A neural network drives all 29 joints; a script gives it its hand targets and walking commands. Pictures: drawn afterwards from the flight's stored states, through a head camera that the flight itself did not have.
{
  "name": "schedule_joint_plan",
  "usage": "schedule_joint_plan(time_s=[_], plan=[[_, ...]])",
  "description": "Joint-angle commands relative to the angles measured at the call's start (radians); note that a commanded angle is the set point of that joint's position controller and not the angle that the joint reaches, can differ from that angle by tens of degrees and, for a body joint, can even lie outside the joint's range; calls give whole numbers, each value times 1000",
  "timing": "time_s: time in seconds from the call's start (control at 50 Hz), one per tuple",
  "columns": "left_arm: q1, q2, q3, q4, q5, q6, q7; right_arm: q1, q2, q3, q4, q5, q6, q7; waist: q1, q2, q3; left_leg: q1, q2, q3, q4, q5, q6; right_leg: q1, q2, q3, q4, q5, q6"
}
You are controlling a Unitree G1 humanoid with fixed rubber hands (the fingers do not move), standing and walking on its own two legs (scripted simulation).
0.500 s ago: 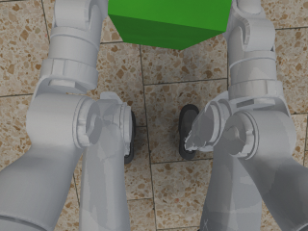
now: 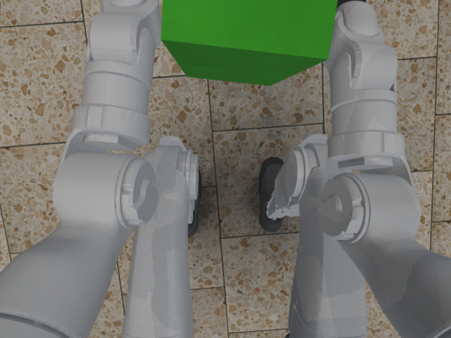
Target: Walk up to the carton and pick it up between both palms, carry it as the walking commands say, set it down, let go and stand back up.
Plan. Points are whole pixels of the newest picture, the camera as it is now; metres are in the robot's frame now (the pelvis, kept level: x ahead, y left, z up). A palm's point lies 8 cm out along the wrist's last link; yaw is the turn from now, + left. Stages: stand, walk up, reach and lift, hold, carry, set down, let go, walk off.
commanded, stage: reach and lift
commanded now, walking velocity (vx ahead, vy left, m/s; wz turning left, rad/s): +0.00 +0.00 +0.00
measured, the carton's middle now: (240, 15) +0.54 -0.01 -0.14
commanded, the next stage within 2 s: none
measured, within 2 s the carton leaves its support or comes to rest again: neither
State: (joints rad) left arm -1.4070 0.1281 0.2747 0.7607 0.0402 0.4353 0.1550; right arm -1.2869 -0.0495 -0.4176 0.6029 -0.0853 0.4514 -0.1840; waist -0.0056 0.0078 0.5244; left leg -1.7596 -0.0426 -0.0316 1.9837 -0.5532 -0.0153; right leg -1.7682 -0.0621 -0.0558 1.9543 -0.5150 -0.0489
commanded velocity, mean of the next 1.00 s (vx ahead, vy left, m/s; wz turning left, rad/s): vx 0.00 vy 0.00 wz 0.00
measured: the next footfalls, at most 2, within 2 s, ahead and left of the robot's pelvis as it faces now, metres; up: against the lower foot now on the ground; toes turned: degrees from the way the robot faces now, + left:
none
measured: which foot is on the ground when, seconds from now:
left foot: down 0.00-1.00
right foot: down 0.00-1.00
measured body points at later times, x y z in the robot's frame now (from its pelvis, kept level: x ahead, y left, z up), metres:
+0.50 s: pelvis -0.01 +0.00 +0.05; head +0.29 +0.00 +0.38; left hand +0.54 +0.12 -0.01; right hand +0.52 -0.14 -0.02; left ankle +0.14 +0.12 -0.42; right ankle +0.15 -0.11 -0.42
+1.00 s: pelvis -0.01 -0.01 +0.11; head +0.27 -0.01 +0.45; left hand +0.52 +0.12 +0.06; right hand +0.50 -0.14 +0.05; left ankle +0.14 +0.12 -0.42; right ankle +0.15 -0.11 -0.42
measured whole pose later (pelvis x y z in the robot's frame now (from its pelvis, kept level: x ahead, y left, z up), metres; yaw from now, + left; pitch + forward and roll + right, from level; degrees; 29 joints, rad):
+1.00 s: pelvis -0.01 -0.01 +0.11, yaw +1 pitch +11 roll +0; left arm -1.22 0.07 0.30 0.65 0.06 0.48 0.13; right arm -1.14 0.03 -0.42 0.48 -0.13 0.54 -0.19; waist -0.02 0.01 0.52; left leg -1.32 -0.06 -0.04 1.59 -0.46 -0.02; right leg -1.34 -0.06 -0.05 1.59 -0.45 -0.05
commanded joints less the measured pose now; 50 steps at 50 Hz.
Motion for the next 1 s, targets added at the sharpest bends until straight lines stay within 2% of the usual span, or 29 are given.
schedule_joint_plan(time_s=[0.0,0.02,0.04,0.06,0.08,0.12,0.18,0.2,0.26,0.32,0.34,0.36,0.38,0.4,0.42,0.44,0.46,0.52,0.54,0.56,0.62,0.66,0.7,0.78,0.8,0.84,0.86,0.92,0.98], plan=[[-641,-1289,-595,-354,-242,10,-263,-959,1025,745,-424,233,-8,266,-108,38,-2662,840,-170,77,-247,442,2,953,256,19,-276,468,49],[-571,-1203,-478,-175,-151,32,-258,-967,997,675,-285,214,11,267,-49,70,-2381,724,-155,77,-283,316,14,820,243,26,-296,319,49],[-617,-1289,-577,-389,-205,16,-251,-964,1054,760,-429,260,7,276,-44,41,-2625,886,-171,74,-288,437,13,967,254,28,-303,438,47],[-567,-1207,-443,-158,-123,25,-256,-869,1060,654,-139,173,38,276,-38,16,-2263,658,-158,64,-322,251,19,798,237,31,-321,255,54],[-545,-1260,-465,-122,-108,30,-266,-850,1062,639,-144,174,21,283,-45,54,-2200,662,-155,81,-326,201,10,786,236,27,-335,211,51],[-634,-1292,-502,-179,-155,21,-280,-774,1057,562,-35,113,29,298,-163,79,-2131,620,-150,48,-330,135,-8,672,235,12,-335,182,27],[-599,-1317,-501,-185,-175,25,-280,-864,1084,628,-190,170,15,298,-121,66,-2315,799,-157,48,-387,241,3,831,240,20,-379,264,42],[-553,-1259,-453,-123,-125,8,-286,-775,1110,600,-41,134,22,304,-59,69,-2145,630,-162,81,-362,198,0,763,236,44,-375,220,41],[-634,-1304,-568,-284,-192,12,-282,-876,1026,667,-278,160,1,290,-149,86,-2410,783,-165,62,-366,268,-6,893,242,30,-395,316,34],[-517,-1355,-543,-176,-169,28,-276,-849,1048,676,-234,178,7,290,-92,108,-2407,848,-159,62,-410,290,-14,888,247,20,-399,299,36],[-561,-1293,-546,-261,-170,13,-273,-837,1120,703,-234,195,15,286,-65,19,-2438,799,-167,67,-405,295,0,976,244,38,-411,332,55],[-584,-1312,-559,-276,-205,20,-277,-833,1047,676,-226,181,21,285,-132,76,-2445,794,-169,76,-393,269,-16,961,242,48,-425,313,40],[-577,-1246,-529,-268,-162,21,-277,-766,1097,648,-133,164,34,290,-75,77,-2367,798,-164,57,-414,273,-4,893,244,39,-406,303,38],[-638,-1328,-643,-429,-244,9,-280,-751,1119,705,-238,186,33,285,-174,45,-2556,873,-172,62,-402,327,-17,1037,248,34,-422,396,45],[-604,-1260,-560,-265,-176,15,-283,-676,1109,629,-74,120,43,282,-142,48,-2291,730,-158,61,-434,227,-11,945,238,39,-433,295,40],[-635,-1260,-593,-379,-197,12,-278,-822,1102,701,-307,193,26,273,-110,47,-2490,852,-170,75,-414,326,2,1020,246,54,-440,370,51],[-604,-1298,-559,-221,-183,40,-281,-750,1070,630,-120,147,46,277,-148,98,-2294,801,-154,62,-454,195,-20,938,228,53,-470,251,35],[-656,-1308,-581,-315,-221,32,-282,-834,1062,666,-263,186,26,280,-122,90,-2389,907,-167,62,-495,215,-20,1006,242,50,-496,251,37],[-548,-1281,-524,-214,-174,24,-285,-729,1130,674,-136,160,42,285,-83,49,-2222,779,-162,84,-483,206,-4,972,230,61,-497,246,45],[-559,-1327,-558,-254,-188,32,-294,-789,1167,714,-264,188,40,278,-83,18,-2409,847,-173,77,-498,234,5,1102,238,48,-497,295,58],[-583,-1271,-476,-155,-132,38,-304,-774,1104,615,-72,128,50,293,-79,60,-2103,701,-153,52,-546,26,2,905,220,71,-533,76,41],[-544,-1304,-505,-215,-175,33,-316,-834,1163,707,-265,175,36,291,-66,-23,-2326,806,-160,57,-553,175,10,1098,222,74,-562,230,58],[-439,-1306,-454,-65,-124,45,-316,-818,1091,671,-226,150,21,294,-69,29,-2176,783,-163,55,-560,153,9,1017,220,70,-572,182,51],[-548,-1282,-526,-219,-178,38,-317,-768,1164,716,-212,192,54,290,-79,27,-2335,859,-161,56,-603,173,16,1196,213,75,-606,231,63],[-550,-1242,-566,-359,-181,25,-316,-695,1209,751,-231,172,68,296,-93,-47,-2460,886,-169,61,-580,232,15,1233,229,72,-598,304,79],[-494,-1258,-544,-231,-156,38,-310,-748,1176,772,-248,212,59,287,-21,6,-2344,819,-167,70,-599,188,12,1204,218,88,-586,240,71],[-509,-1275,-603,-361,-211,43,-310,-820,1145,851,-447,233,64,278,-41,-18,-2549,954,-174,62,-595,258,11,1300,225,103,-620,307,66],[-411,-1270,-552,-258,-153,49,-311,-607,1134,728,-191,161,73,284,-53,39,-2324,898,-167,53,-649,211,-4,1188,223,79,-641,257,53],[-531,-1246,-601,-389,-179,26,-311,-648,1196,789,-273,206,59,293,-48,43,-2385,951,-166,68,-644,250,9,1318,216,116,-673,307,58]])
